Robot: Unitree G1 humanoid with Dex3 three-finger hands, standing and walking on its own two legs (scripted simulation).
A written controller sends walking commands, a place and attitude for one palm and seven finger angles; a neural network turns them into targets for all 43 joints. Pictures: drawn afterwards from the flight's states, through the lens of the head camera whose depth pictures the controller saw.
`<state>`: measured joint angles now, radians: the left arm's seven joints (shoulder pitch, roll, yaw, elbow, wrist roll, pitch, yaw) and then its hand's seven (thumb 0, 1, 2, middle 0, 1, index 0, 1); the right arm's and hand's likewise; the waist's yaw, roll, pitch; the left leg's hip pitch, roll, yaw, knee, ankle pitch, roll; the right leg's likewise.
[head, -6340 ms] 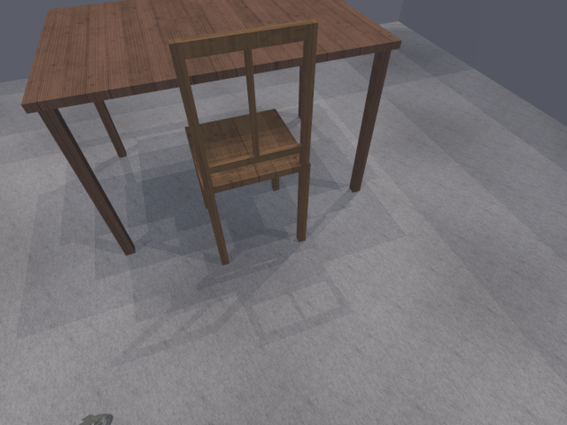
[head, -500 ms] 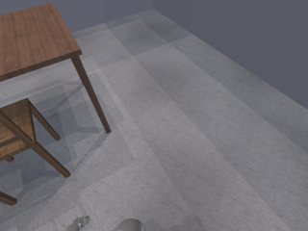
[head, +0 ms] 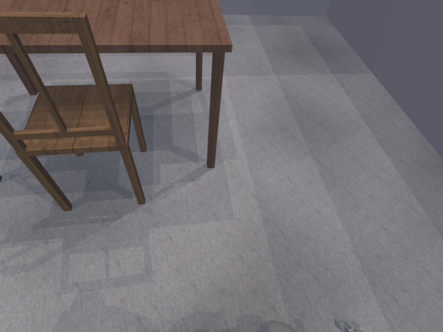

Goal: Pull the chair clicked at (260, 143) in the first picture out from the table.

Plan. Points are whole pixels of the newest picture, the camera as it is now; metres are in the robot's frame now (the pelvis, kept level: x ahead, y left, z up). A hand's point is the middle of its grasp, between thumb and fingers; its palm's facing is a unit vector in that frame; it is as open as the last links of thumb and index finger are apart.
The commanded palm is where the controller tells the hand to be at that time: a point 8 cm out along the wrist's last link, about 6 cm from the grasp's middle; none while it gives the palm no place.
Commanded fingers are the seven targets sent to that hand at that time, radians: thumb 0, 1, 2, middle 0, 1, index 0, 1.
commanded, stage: turn to face it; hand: left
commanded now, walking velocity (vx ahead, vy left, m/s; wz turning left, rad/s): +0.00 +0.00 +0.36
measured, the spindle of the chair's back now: (41, 89) +0.70 +0.59 -0.06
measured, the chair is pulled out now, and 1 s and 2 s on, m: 0.00 0.00 0.00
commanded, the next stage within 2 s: take the last steps up to it in 0.32 s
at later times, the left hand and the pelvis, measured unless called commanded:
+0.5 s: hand out of the picture +0.04 +0.16 -0.15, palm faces +0.20 -0.95 -0.25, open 7.4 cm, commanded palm none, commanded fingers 0.00 0.90 0.90 -0.20 -0.30 -0.20 -0.30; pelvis +0.00 -0.04 +0.00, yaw +11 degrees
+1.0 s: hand out of the picture -0.02 +0.26 -0.17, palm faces +0.32 -0.93 -0.17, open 7.4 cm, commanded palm none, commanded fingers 0.00 0.90 0.90 -0.20 -0.30 -0.20 -0.30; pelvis +0.06 +0.08 +0.01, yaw +15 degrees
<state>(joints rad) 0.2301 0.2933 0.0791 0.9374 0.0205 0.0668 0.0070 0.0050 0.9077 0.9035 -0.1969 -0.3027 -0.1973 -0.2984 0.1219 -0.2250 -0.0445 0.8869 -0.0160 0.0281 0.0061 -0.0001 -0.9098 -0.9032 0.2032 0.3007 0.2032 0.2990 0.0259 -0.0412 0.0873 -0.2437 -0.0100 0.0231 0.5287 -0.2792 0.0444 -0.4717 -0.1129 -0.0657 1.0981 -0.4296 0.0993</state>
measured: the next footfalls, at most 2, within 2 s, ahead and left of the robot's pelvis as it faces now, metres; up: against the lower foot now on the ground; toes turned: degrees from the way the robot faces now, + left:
right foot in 0.30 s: +0.05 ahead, -0.13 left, +0.00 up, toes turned +3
left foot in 0.80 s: +0.03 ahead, +0.15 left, +0.00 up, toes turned +22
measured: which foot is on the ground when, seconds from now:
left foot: down 0.00-0.30, up 0.32-0.78, down 0.80-1.00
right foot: up 0.00-0.28, down 0.30-0.80, up 0.82-1.00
